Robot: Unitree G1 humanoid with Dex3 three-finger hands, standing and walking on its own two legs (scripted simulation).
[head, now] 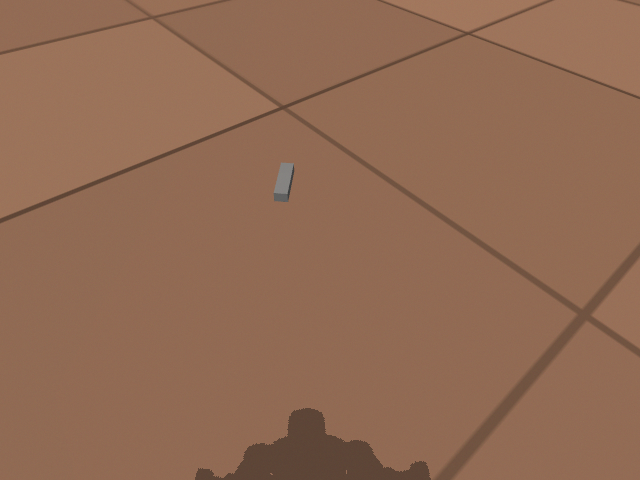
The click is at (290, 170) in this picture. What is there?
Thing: lying carton
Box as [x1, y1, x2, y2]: [274, 163, 293, 201]
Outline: 293,163 281,163 274,189 274,200 287,201 293,174
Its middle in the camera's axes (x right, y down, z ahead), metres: -0.16 -0.27 +1.89
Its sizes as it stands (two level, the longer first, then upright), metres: 0.229 0.064 0.050
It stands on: the floor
